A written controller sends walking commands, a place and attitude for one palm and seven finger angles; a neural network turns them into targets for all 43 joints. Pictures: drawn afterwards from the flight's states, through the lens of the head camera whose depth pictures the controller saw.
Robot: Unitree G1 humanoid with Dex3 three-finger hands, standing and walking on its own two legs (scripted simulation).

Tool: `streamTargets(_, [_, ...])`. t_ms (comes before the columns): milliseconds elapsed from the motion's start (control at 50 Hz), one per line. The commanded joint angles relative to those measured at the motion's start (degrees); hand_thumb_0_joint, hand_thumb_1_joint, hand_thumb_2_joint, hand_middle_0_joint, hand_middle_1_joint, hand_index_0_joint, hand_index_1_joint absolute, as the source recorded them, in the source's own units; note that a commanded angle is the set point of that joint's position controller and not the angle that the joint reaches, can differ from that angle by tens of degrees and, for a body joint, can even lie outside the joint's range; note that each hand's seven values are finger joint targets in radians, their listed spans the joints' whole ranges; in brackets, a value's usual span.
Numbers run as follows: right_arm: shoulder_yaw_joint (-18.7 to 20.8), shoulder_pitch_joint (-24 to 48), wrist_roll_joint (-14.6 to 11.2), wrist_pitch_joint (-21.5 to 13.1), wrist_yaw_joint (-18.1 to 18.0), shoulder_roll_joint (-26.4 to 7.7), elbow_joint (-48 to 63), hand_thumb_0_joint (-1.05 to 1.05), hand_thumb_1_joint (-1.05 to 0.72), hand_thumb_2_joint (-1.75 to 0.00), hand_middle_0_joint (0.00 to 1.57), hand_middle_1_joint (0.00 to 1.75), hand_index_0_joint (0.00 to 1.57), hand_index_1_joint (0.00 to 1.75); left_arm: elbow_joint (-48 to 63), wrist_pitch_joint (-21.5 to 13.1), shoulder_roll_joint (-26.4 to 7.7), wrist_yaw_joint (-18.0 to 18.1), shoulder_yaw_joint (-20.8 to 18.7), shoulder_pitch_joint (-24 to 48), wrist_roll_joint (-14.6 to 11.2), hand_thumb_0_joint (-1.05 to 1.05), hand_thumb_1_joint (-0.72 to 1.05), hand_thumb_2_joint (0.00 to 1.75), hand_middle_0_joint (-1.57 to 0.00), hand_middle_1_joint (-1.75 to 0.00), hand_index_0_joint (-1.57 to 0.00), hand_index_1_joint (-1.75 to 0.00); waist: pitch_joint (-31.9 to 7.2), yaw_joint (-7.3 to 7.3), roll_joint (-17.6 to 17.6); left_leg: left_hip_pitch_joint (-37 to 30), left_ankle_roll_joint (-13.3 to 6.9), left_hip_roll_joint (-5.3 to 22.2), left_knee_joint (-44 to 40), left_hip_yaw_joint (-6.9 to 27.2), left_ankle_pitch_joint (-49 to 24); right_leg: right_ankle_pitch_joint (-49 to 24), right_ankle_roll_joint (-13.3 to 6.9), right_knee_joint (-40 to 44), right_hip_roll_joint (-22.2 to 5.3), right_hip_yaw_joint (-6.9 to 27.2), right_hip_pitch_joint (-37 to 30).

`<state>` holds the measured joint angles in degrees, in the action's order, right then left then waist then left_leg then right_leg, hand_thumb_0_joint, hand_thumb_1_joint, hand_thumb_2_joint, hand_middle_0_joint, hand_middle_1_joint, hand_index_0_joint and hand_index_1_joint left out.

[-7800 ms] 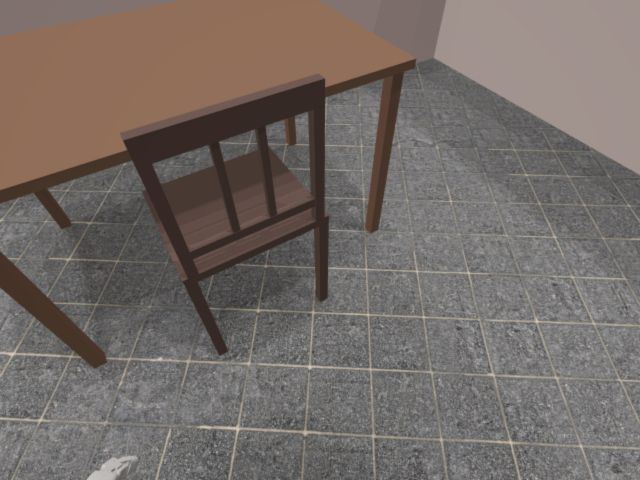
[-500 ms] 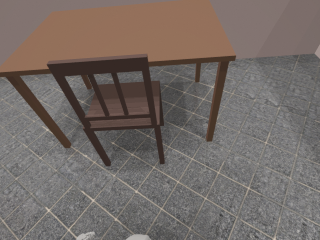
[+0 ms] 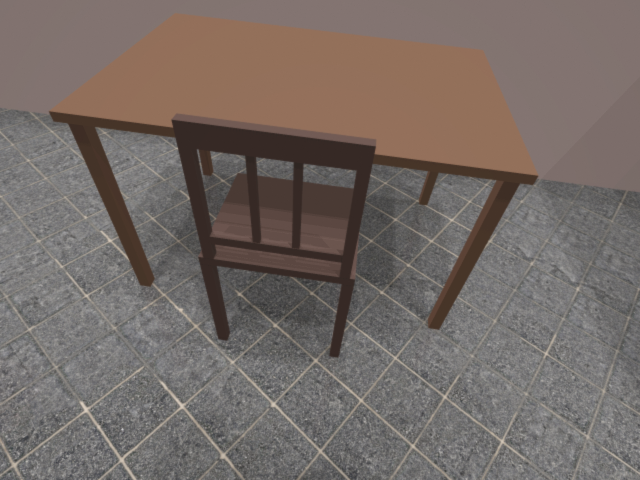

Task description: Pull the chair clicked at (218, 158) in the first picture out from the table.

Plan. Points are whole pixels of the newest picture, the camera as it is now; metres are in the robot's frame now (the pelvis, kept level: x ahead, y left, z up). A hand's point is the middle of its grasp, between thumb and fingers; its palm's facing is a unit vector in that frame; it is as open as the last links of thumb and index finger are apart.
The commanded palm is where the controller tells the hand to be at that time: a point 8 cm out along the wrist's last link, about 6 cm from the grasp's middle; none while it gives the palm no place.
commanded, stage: take the last steps up to it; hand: left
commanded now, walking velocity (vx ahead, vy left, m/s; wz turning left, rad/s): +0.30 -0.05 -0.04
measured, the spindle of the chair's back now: (254, 201) +0.70 +0.21 -0.12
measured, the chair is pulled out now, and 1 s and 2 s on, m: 0.00 0.00 0.00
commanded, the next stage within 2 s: come to a stop and stand still in 0.44 s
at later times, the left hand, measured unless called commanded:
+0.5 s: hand (256, 400) +0.28 +0.12 -0.17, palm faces -0.01 -0.98 -0.21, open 7.3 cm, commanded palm none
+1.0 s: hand (239, 413) +0.26 +0.15 -0.19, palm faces +0.03 -0.97 -0.22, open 7.3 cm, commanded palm none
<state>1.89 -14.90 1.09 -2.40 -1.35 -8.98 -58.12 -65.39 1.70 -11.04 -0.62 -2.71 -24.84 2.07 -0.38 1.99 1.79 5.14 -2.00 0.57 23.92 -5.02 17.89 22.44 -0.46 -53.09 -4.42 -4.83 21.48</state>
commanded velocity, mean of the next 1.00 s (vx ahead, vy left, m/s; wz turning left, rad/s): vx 0.01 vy -0.02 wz -0.01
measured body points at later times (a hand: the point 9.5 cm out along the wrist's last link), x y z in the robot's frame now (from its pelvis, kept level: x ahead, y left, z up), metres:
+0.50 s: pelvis +0.18 -0.05 -0.01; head +0.21 -0.07 +0.43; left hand +0.28 +0.17 -0.15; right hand +0.12 -0.27 -0.18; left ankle +0.08 +0.08 -0.64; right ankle +0.24 -0.12 -0.74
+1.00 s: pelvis +0.23 -0.04 -0.01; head +0.28 -0.03 +0.44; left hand +0.26 +0.20 -0.17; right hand +0.32 -0.26 -0.16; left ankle +0.29 +0.07 -0.74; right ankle +0.19 -0.14 -0.70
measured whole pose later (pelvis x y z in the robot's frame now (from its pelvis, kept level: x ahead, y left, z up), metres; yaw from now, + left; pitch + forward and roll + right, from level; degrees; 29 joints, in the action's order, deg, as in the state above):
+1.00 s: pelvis +0.23 -0.04 -0.01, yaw -3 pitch -1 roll +1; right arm 1.6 -6.5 1.0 1.4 -2.7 -8.0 -58.3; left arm -60.4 2.5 -9.9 2.8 -2.3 -12.5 1.0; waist 5.9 2.3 1.5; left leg 16.7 -1.5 0.4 27.9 -4.2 10.5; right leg 30.1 -0.1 -50.9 -0.1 -0.4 19.1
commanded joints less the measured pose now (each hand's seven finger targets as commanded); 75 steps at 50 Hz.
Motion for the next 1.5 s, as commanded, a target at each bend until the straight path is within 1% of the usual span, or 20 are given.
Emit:
streamTargets(0, [0.8, -6.6, -0.1, -1.4, -0.6, -7.0, -1.3, 0.0, -0.9, -0.9, 0.2, 0.3, 0.2, 0.3, 5.2, -2.6, -2.1, -0.8, -0.7, 5.6, -0.4, 0.0, 0.9, 0.9, -0.2, -0.3, -0.2, -0.3, 11.4, -2.0, -7.4, 0.7, -5.6, 14.0, -17.0, 11.6, -8.8, -8.7, 1.4, -8.5, -2.1, 2.1, 15.4])
streamTargets(220, [0.7, -13.6, 0.6, -2.1, -1.4, -7.1, -5.9, 0.0, -0.9, -0.9, 0.2, 0.3, 0.2, 0.3, 10.6, -3.1, -1.0, -1.0, -0.4, 19.9, -1.3, 0.0, 0.9, 0.9, -0.2, -0.3, -0.2, -0.3, 9.7, -4.47, -9.4, -7.8, -6.8, 14.8, -9.3, 6.0, -39.4, -9.7, -1.2, 11.0, -0.3, -0.8, 13.6])
streamTargets(300, [1.2, -11.1, 0.0, -1.7, -1.2, -9.1, -6.1, 0.0, -0.9, -0.9, 0.2, 0.3, 0.2, 0.3, 6.3, -4.1, -3.3, -0.4, -1.4, 4.9, -1.1, 0.0, 0.9, 0.9, -0.2, -0.3, -0.2, -0.3, 1.7, 2.95, -6.3, -2.4, -4.2, 12.5, 7.6, 2.8, -49.8, -14.8, -4.0, 20.2, 4.9, -3.5, -10.7])
streamTargets(320, [1.2, -11.2, -0.5, -1.8, -0.8, -7.9, -5.9, 0.0, -0.9, -0.9, 0.2, 0.3, 0.2, 0.3, 3.9, -4.9, -6.3, 0.0, -2.3, -2.4, -0.7, 0.0, 0.9, 0.9, -0.2, -0.3, -0.2, -0.3, -2.5, 5.82, -2.2, 6.0, -2.4, 9.2, 19.3, 1.4, -40.0, -18.9, -5.6, 22.1, 1.6, 1.4, -24.0])
streamTargets(340, [0.9, -15.1, -1.3, -2.1, -0.3, -4.6, -5.3, 0.0, -0.9, -0.9, 0.2, 0.3, 0.2, 0.3, 2.8, -5.4, -11.8, 0.7, -3.7, -7.7, -0.4, 0.0, 0.9, 0.9, -0.2, -0.3, -0.2, -0.3, -10.5, 6.24, 10.8, 18.5, 0.1, 0.1, 38.5, -1.3, -7.1, -28.7, -12.2, 26.7, -13.9, 23.6, -35.8])
streamTargets(360, [0.7, -14.8, -1.5, -1.9, -0.6, -4.7, -4.6, 0.0, -0.9, -0.9, 0.2, 0.3, 0.2, 0.3, 2.6, -5.2, -13.9, 0.8, -3.7, -7.9, -1.8, 0.0, 0.9, 0.9, -0.2, -0.3, -0.2, -0.3, -12.6, 4.61, 10.1, 21.4, -0.3, -1.9, 52.4, 3.5, 15.6, -35.0, -16.9, 33.2, -20.7, 33.0, -33.3])
streamTargets(380, [1.1, -13.5, -1.6, -1.3, -0.6, -4.5, -4.3, 0.0, -0.9, -0.9, 0.2, 0.3, 0.2, 0.3, 4.3, -4.9, -12.4, 1.2, -3.3, -1.9, -2.0, 0.0, 0.9, 0.9, -0.2, -0.3, -0.2, -0.3, -8.7, 2.79, 6.1, 21.8, -1.2, 1.0, 55.6, 6.7, 12.9, -26.3, -17.3, 35.9, -19.9, 30.4, -26.9])
streamTargets(420, [1.0, -8.0, -0.5, -0.5, 0.0, -2.8, -3.4, 0.0, -0.9, -0.9, 0.2, 0.3, 0.2, 0.3, 6.7, -4.8, -7.7, 1.5, -1.9, 7.4, -1.8, 0.0, 0.9, 0.9, -0.2, -0.3, -0.2, -0.3, 1.2, -0.13, 0.4, 23.8, -0.6, 4.8, 54.1, 7.3, 5.8, -19.9, -14.4, 38.4, -16.0, 22.4, -11.9])
streamTargets(500, [0.7, -12.0, 0.4, 1.8, 0.3, -0.1, -4.8, 0.0, -0.9, -0.9, 0.2, 0.3, 0.2, 0.3, 7.5, -5.4, -3.6, 1.9, -0.4, 12.6, -1.2, 0.0, 0.9, 0.9, -0.2, -0.3, -0.2, -0.3, 2.6, -5.28, 1.5, 16.8, 1.6, 5.6, 41.9, 4.7, 1.2, -22.6, -10.1, 41.2, -9.7, 7.6, 0.3])
streamTargets(700, [0.5, -0.8, -0.8, 3.1, -0.6, -2.4, -2.0, 0.0, -0.9, -0.9, 0.2, 0.3, 0.2, 0.3, 5.4, -3.3, -6.1, 3.2, -0.6, 8.0, -1.1, 0.0, 0.9, 0.9, -0.2, -0.3, -0.2, -0.3, -1.4, -1.49, 4.8, 13.2, 5.0, 2.1, 13.0, 3.5, -0.8, -52.8, -9.7, 29.9, -10.5, 9.0, -14.0])
streamTargets(780, [1.4, -1.1, -0.6, 3.5, -0.7, -4.8, -1.9, 0.0, -0.9, -0.9, 0.2, 0.3, 0.2, 0.3, 5.5, -1.7, -6.4, 3.4, -1.0, 8.4, -1.5, 0.0, 0.9, 0.9, -0.2, -0.3, -0.2, -0.3, 1.2, -2.21, 2.4, 3.9, 3.2, 4.6, 3.3, 5.3, -23.4, -39.6, -5.5, 24.8, -7.3, 7.7, -7.1])
streamTargets(840, [1.6, -0.5, -0.1, 3.2, -1.4, -8.5, -0.6, 0.0, -0.9, -0.9, 0.2, 0.3, 0.2, 0.3, 6.5, -0.8, -2.7, 3.9, -0.2, 6.4, -1.6, 0.0, 0.9, 0.9, -0.2, -0.3, -0.2, -0.3, -0.6, -1.31, -11.8, 2.0, -5.6, 17.4, -1.3, 14.6, -52.7, -3.0, -0.1, 13.3, 2.1, 1.8, -4.9])
streamTargets(940, [1.6, 7.0, 0.4, 3.4, -1.7, -8.4, 2.3, 0.0, -0.9, -0.9, 0.2, 0.3, 0.2, 0.3, 5.9, 0.7, -3.1, 3.7, -0.8, 5.6, -1.2, 0.0, 0.9, 0.9, -0.2, -0.3, -0.2, -0.3, -2.0, -0.11, -11.0, 6.5, -9.8, 16.8, -3.7, 14.0, -39.7, 9.2, 1.0, -3.0, 3.2, 6.7, -2.4])
streamTargets(1060, [2.7, 4.2, 0.1, 3.6, -0.8, -9.4, 1.2, 0.0, -0.9, -0.9, 0.2, 0.3, 0.2, 0.3, 6.4, -0.3, -1.6, 3.0, 0.4, 5.6, -1.1, 0.0, 0.9, 0.9, -0.2, -0.3, -0.2, -0.3, -6.3, -2.03, -10.3, 1.4, -6.7, 13.4, -3.0, 12.9, -24.9, 2.3, 1.6, 18.0, 2.9, 2.9, -6.6])
streamTargets(1120, [2.5, 3.2, -1.0, 3.7, -0.2, -5.7, 1.1, 0.0, -0.9, -0.9, 0.2, 0.3, 0.2, 0.3, 5.3, -1.4, -5.1, 3.4, 0.6, 4.3, -0.7, 0.0, 0.9, 0.9, -0.2, -0.3, -0.2, -0.3, -4.9, -2.07, 0.1, 7.8, 0.1, 6.4, 4.5, 8.4, -11.7, -13.9, -0.1, 35.3, -2.7, 10.1, -14.4])
streamTargets(1160, [1.5, 5.2, -0.9, 4.0, 0.4, -3.7, 2.0, 0.0, -0.9, -0.9, 0.2, 0.3, 0.2, 0.3, 6.4, -1.6, -8.8, 3.2, 0.7, 8.6, -0.9, 0.0, 0.9, 0.9, -0.2, -0.3, -0.2, -0.3, -0.3, -2.98, 6.1, 8.3, 3.5, 1.3, 5.4, 4.3, -1.0, -15.1, -5.4, 36.6, -11.4, 16.7, -5.8])
streamTargets(1180, [1.3, 5.8, -0.4, 4.5, 0.3, -3.3, 1.7, 0.0, -0.9, -0.9, 0.2, 0.3, 0.2, 0.3, 6.4, -2.0, -8.1, 3.2, 0.5, 10.3, -0.8, 0.0, 0.9, 0.9, -0.2, -0.3, -0.2, -0.3, 1.8, -2.97, 11.3, 7.8, 3.4, 2.0, 5.9, 4.7, -0.2, -14.5, -5.7, 37.5, -9.8, 16.4, -3.4])
streamTargets(1280, [0.4, 1.2, -0.7, 3.4, 0.0, -4.4, -3.1, 0.0, -0.9, -0.9, 0.2, 0.3, 0.2, 0.3, 5.0, -2.1, -5.6, 3.0, 1.4, 9.2, -1.7, 0.0, 0.9, 0.9, -0.2, -0.3, -0.2, -0.3, 4.9, -2.9, 2.9, 4.1, 2.5, 3.9, 0.0, 7.6, -12.6, -8.2, -1.7, 36.0, -2.7, 10.3, -4.3])
streamTargets(1360, [0.0, -0.6, -0.3, 3.8, 0.0, -4.3, -4.7, 0.0, -0.9, -0.9, 0.2, 0.3, 0.2, 0.3, 3.8, -1.6, -5.3, 2.9, 1.2, 8.1, -1.5, 0.0, 0.9, 0.9, -0.2, -0.3, -0.2, -0.3, 11.6, -2.61, 2.4, 5.0, 3.2, 3.3, 0.7, 6.7, -6.9, 7.4, -2.2, 41.7, -3.3, 12.5, 1.7])
streamTargets(1480, [-0.5, -4.0, -0.2, 3.3, -0.5, -3.3, -6.5, 0.0, -0.9, -0.9, 0.2, 0.3, 0.2, 0.3, 3.1, -1.7, -4.3, 2.7, 0.8, 7.0, -1.8, 0.0, 0.9, 0.9, -0.2, -0.3, -0.2, -0.3, 10.1, -2.18, -1.8, 6.2, 3.0, 3.7, 0.0, 7.3, -8.8, 4.6, -2.5, 40.6, -2.3, 11.2, -2.6])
